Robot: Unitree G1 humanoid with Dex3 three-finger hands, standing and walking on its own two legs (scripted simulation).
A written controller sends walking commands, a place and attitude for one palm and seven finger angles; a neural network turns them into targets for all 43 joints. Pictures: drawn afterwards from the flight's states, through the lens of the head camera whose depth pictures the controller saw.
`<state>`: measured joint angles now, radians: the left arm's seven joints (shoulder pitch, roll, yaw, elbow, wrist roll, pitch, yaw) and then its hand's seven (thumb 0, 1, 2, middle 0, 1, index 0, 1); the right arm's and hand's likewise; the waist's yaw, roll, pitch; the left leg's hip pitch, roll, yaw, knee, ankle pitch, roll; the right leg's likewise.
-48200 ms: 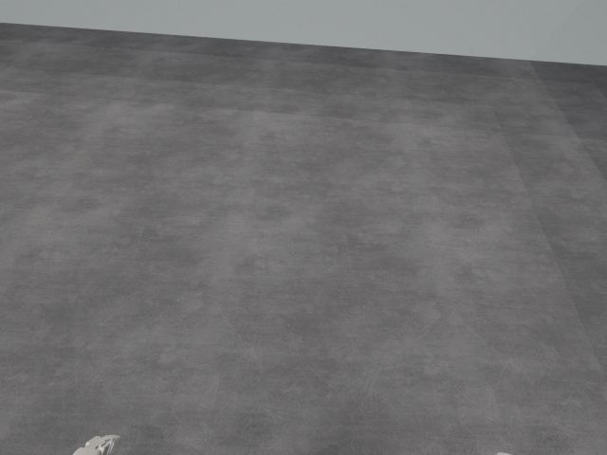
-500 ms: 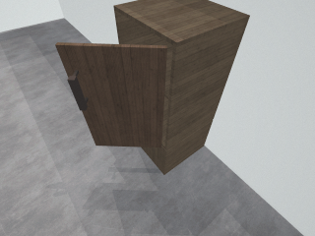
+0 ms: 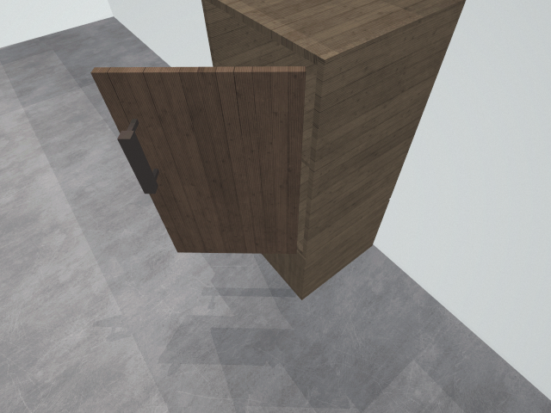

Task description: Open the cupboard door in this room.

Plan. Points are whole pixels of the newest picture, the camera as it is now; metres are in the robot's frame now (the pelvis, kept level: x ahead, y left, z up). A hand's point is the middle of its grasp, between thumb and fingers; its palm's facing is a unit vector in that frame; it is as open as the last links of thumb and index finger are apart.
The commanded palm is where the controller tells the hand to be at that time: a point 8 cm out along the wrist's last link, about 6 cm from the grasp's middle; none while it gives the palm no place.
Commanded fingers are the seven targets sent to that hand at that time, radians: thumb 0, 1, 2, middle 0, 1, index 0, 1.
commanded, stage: shuffle to correct the standing spot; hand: left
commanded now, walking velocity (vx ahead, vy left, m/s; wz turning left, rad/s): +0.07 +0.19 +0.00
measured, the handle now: (142, 157) +0.56 +0.32 +0.01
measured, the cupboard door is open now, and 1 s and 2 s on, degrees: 51 51 51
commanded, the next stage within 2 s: come to a stop and stand still in 0.18 s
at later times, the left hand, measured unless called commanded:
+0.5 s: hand out of the picture +0.05 +0.29 -0.17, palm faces +0.09 -0.96 -0.25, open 7.4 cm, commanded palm none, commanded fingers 0.00 0.90 0.90 -0.20 -0.30 -0.20 -0.30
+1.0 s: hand out of the picture +0.08 +0.28 -0.16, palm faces +0.01 -0.98 -0.22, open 7.3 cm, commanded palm none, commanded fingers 0.00 0.90 0.90 -0.20 -0.30 -0.20 -0.30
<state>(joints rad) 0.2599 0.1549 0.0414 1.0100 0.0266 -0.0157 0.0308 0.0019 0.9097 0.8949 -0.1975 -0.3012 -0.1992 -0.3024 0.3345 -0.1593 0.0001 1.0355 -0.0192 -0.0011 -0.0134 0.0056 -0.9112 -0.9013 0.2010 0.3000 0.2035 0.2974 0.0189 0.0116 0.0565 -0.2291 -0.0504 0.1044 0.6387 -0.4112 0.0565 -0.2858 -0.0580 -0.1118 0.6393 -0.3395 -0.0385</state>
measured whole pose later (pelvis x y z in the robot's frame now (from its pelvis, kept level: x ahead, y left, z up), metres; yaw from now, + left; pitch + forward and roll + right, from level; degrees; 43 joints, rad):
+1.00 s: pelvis +0.04 +0.10 +0.01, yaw +0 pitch -1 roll +0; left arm 0.27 0.17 0.00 1.00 0.01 -0.01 0.04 0.00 0.92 0.89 -0.20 -0.30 -0.20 -0.30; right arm 0.35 -0.15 0.01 1.04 -0.02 0.01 -0.01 0.01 -0.92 -0.90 0.20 0.30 0.20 0.30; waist -0.03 0.02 0.01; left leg -0.27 0.02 0.08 0.54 -0.26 0.03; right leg -0.22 0.00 -0.07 0.53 -0.29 -0.03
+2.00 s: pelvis +0.07 +0.12 +0.02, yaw -1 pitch -1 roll +0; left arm 0.24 0.20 -0.01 1.10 0.01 -0.01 0.03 0.00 0.91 0.89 -0.20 -0.30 -0.20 -0.30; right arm 0.22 -0.17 0.02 1.14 -0.02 -0.03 -0.02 0.01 -0.91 -0.90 0.20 0.30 0.20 0.30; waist 0.00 -0.03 0.04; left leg -0.16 -0.03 0.12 0.41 -0.25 0.06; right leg -0.13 -0.03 -0.04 0.43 -0.29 0.01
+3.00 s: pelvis +0.02 +0.12 +0.02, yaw +0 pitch -2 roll +0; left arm 0.34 0.14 -0.02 1.10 0.01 -0.01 0.04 0.00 0.91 0.89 -0.20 -0.30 -0.20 -0.30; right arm 0.31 -0.14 0.01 1.12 -0.01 -0.01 -0.01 0.01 -0.91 -0.90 0.20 0.30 0.20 0.30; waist 0.00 -0.02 0.02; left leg -0.21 -0.02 0.10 0.42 -0.18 0.06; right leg -0.18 -0.03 -0.06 0.44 -0.23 0.00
